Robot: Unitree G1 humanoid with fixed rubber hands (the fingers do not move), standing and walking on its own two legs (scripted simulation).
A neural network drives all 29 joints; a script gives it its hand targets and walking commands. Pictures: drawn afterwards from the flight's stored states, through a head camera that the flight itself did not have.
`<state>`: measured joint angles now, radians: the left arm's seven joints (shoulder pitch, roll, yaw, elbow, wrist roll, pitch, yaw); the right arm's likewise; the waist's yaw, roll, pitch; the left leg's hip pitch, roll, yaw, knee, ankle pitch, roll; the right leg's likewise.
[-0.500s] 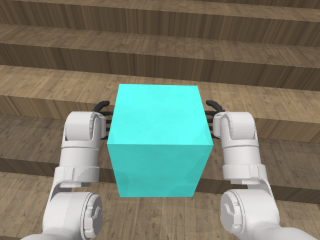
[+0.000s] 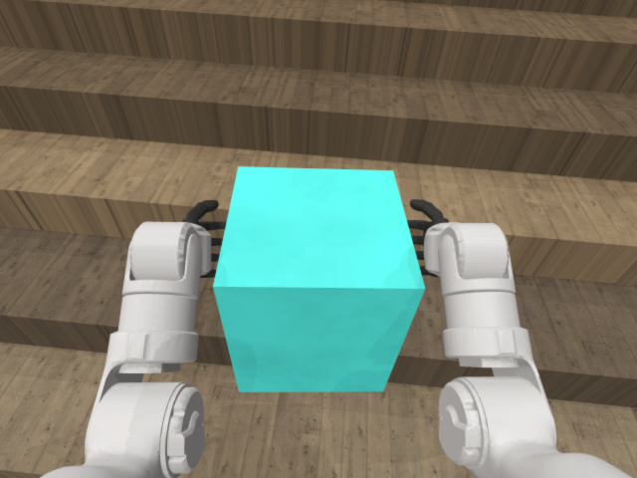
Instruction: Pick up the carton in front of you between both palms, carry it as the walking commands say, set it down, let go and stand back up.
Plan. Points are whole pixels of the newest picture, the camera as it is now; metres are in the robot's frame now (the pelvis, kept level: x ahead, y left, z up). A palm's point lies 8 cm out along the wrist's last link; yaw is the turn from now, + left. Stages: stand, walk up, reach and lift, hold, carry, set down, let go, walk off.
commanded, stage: carry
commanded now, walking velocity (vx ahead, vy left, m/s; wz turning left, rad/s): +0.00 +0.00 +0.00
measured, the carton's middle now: (314, 284) +0.36 +0.00 +0.05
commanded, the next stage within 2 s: none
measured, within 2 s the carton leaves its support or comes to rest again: neither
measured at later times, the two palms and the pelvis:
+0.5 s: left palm (195, 185) +0.41 +0.15 +0.18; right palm (431, 183) +0.42 -0.15 +0.18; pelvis +0.06 +0.00 +0.00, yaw -1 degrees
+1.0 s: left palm (239, 86) +0.63 +0.12 +0.21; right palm (419, 74) +0.67 -0.18 +0.22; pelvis +0.26 -0.07 +0.08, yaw +0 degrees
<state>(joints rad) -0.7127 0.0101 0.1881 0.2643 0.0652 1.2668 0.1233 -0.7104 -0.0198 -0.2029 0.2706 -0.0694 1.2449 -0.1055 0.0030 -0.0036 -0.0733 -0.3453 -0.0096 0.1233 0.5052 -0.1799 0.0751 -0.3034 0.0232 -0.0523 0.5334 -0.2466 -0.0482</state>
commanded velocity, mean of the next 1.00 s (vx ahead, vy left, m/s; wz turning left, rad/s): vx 0.44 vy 0.00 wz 0.00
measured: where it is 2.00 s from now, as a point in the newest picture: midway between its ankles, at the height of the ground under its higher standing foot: (345, 211)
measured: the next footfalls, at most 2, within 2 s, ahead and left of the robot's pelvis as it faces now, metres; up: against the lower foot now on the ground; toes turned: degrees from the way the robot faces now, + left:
right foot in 0.88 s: +0.39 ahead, -0.14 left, +0.17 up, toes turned -5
left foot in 1.42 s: +0.74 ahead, +0.03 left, +0.33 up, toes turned +7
